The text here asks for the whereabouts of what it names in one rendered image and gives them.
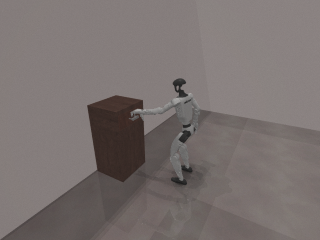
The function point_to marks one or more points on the robot left shin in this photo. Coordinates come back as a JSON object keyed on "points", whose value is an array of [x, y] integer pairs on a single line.
{"points": [[177, 167]]}

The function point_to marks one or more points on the robot left upper arm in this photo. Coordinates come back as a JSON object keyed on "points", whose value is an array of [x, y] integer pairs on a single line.
{"points": [[173, 103]]}

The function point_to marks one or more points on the robot left forearm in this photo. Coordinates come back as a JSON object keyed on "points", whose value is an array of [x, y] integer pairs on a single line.
{"points": [[151, 111]]}

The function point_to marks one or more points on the left robot hand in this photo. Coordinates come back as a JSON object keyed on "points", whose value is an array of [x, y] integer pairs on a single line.
{"points": [[137, 111]]}

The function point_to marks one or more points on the drawer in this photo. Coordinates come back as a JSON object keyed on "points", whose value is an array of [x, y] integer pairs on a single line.
{"points": [[123, 119]]}

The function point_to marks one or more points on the handle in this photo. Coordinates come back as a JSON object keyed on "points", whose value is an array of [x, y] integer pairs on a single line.
{"points": [[134, 118]]}

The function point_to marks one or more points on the cabinet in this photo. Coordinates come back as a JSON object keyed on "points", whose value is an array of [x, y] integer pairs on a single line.
{"points": [[118, 153]]}

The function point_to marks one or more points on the robot right upper arm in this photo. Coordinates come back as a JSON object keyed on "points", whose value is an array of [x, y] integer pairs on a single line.
{"points": [[194, 103]]}

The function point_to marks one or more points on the robot head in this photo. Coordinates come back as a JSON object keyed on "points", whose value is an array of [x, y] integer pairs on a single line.
{"points": [[179, 82]]}

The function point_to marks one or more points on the right robot hand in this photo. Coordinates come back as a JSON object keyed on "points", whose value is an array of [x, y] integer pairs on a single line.
{"points": [[196, 126]]}

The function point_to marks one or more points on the robot right forearm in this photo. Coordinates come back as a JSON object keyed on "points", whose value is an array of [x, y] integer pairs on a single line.
{"points": [[195, 117]]}

